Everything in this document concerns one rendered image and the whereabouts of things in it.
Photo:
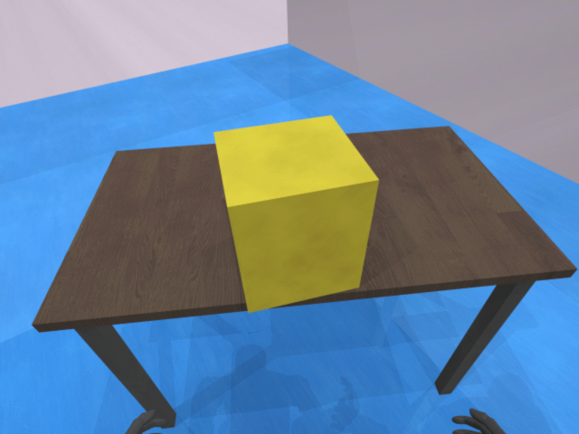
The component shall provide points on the left robot hand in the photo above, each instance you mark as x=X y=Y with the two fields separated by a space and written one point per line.
x=144 y=422

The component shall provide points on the table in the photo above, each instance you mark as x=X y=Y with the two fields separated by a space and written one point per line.
x=157 y=243

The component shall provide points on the right robot hand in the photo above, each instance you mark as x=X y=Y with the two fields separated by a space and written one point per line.
x=478 y=420

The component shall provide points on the carton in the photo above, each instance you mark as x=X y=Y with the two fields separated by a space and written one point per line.
x=300 y=200

